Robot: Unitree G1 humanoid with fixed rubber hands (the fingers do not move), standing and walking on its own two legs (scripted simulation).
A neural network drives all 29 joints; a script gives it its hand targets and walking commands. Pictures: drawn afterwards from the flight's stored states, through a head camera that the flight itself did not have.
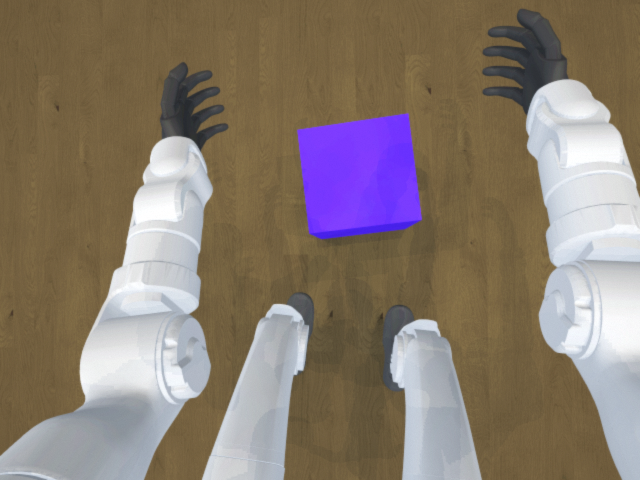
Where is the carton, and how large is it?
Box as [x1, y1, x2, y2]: [297, 114, 421, 238]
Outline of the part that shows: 407,114 297,130 309,233 320,238 385,231 405,228 421,219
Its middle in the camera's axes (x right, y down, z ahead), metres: +0.08 -0.13 +0.84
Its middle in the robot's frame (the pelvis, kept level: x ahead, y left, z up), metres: +0.50 +0.02 -0.52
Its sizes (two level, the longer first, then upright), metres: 0.210 0.200 0.250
